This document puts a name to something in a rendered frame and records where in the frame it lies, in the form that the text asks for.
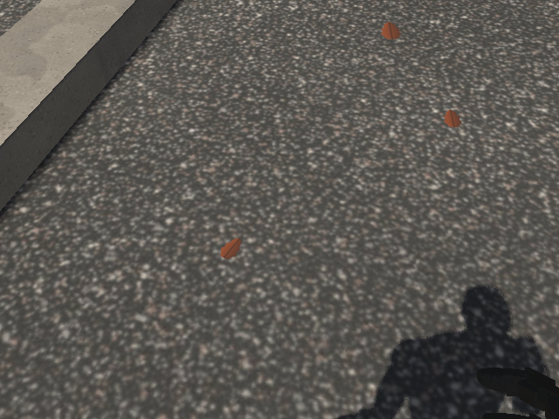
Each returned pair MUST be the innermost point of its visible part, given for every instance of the robot right hand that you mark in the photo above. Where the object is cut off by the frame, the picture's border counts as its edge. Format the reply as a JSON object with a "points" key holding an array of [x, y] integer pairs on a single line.
{"points": [[534, 388]]}

